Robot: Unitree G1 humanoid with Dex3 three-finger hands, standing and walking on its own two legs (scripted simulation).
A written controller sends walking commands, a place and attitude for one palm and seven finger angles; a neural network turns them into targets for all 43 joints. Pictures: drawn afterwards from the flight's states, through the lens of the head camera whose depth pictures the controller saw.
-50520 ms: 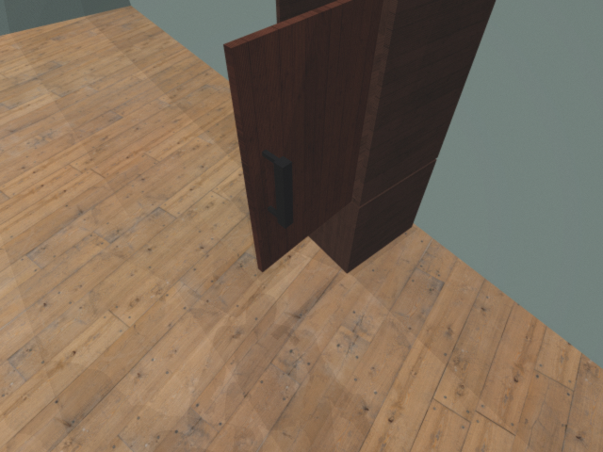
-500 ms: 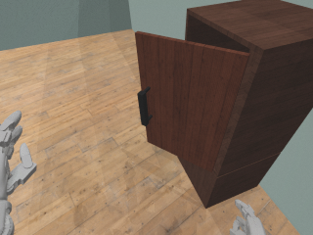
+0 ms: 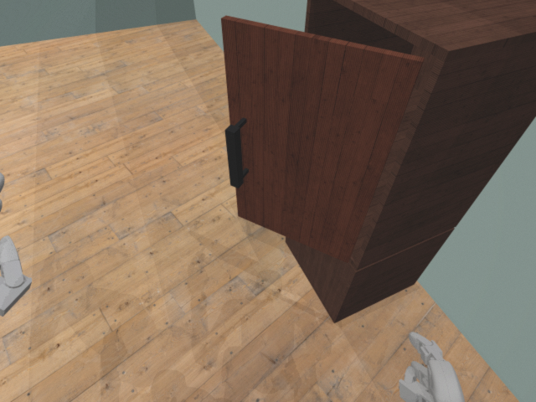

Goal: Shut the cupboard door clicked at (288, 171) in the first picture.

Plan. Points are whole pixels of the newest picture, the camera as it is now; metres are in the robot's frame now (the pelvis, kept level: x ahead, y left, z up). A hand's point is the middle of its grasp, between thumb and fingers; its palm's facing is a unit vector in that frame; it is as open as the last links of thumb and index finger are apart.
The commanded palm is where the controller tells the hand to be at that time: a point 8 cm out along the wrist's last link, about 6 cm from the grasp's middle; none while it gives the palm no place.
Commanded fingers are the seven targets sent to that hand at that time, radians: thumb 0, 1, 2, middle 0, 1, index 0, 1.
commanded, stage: step back with the hand held close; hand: left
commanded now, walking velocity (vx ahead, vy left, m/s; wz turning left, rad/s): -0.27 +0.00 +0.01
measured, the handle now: (239, 153) +0.67 +0.11 -0.04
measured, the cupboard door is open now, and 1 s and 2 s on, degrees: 37 37 37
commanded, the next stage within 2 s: stop stepping back and stand still in 0.88 s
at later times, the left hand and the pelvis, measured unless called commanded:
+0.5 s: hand out of the picture +0.13 +0.26 +0.17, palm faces +0.48 -0.72 -0.50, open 7.4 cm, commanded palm +0.06 +0.29 +0.18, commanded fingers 0.00 0.90 0.90 -0.20 -0.30 -0.20 -0.30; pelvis -0.07 -0.02 -0.02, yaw +3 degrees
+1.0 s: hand out of the picture -0.01 +0.26 +0.19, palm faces +0.58 -0.69 -0.43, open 7.4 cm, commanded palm -0.07 +0.28 +0.18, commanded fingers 0.00 0.90 0.90 -0.20 -0.30 -0.20 -0.30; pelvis -0.17 -0.03 -0.02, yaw +6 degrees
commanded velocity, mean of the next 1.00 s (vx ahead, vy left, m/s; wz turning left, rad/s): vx -0.34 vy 0.01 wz -0.06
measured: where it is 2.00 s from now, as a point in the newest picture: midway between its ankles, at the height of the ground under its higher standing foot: outside the picture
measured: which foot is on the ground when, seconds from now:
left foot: down 0.00-1.00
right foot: down 0.00-0.80, up 0.82-0.98, down 1.00-1.00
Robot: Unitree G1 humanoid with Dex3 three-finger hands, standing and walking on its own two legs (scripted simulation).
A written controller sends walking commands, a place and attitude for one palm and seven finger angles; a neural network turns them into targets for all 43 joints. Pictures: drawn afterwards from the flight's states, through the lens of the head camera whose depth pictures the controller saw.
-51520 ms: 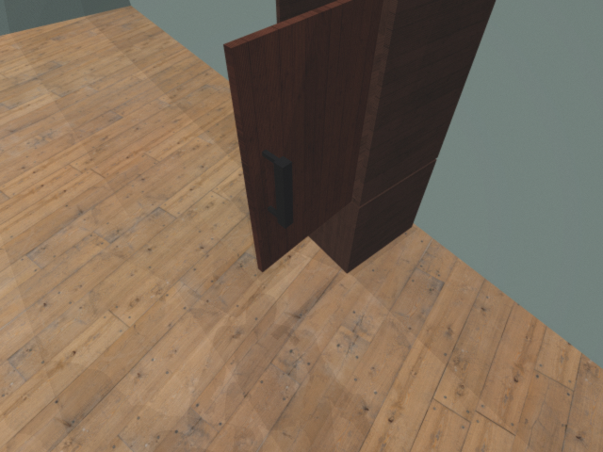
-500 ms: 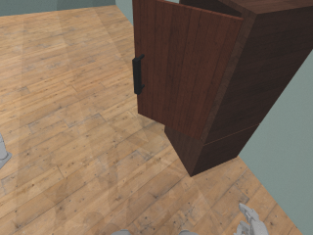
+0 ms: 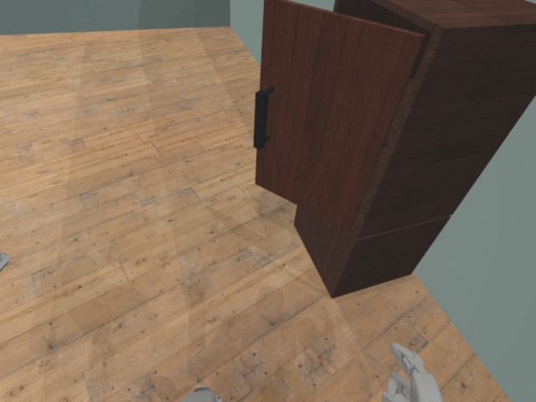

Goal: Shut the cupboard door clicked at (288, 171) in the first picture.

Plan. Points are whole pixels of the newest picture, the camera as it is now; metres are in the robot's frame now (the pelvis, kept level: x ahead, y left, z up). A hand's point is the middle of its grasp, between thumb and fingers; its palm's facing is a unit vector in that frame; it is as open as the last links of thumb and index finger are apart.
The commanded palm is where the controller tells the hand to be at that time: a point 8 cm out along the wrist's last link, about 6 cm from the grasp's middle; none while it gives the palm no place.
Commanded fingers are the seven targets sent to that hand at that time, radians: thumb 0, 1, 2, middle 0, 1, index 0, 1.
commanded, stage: stop stepping back and stand still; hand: left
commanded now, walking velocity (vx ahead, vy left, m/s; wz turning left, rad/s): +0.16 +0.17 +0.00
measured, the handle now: (264, 118) +0.86 +0.04 -0.02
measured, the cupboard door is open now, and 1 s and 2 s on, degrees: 37 37 37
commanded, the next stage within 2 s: let the arm hang, fingers relaxed in 0.84 s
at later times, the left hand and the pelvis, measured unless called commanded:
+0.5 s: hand out of the picture +0.10 +0.29 +0.21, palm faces +0.39 -0.82 -0.42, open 7.4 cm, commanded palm +0.05 +0.32 +0.21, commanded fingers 0.00 0.90 0.90 -0.20 -0.30 -0.20 -0.30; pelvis -0.12 +0.04 +0.03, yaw -6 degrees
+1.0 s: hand out of the picture +0.14 +0.30 +0.14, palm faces +0.25 -0.84 -0.49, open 7.4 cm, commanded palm none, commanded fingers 0.00 0.90 0.90 -0.20 -0.30 -0.20 -0.30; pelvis -0.11 +0.07 +0.02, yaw -6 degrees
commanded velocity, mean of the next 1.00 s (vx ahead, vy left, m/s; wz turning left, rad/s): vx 0.16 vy -0.04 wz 0.00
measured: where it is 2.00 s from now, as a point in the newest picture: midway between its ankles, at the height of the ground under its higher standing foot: outside the picture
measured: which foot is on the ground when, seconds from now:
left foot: down 0.00-0.00, up 0.02-0.16, down 0.18-0.40, up 0.42-0.64, down 0.66-1.00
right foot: down 0.00-0.20, up 0.22-0.40, down 0.42-0.68, up 0.70-0.90, down 0.92-1.00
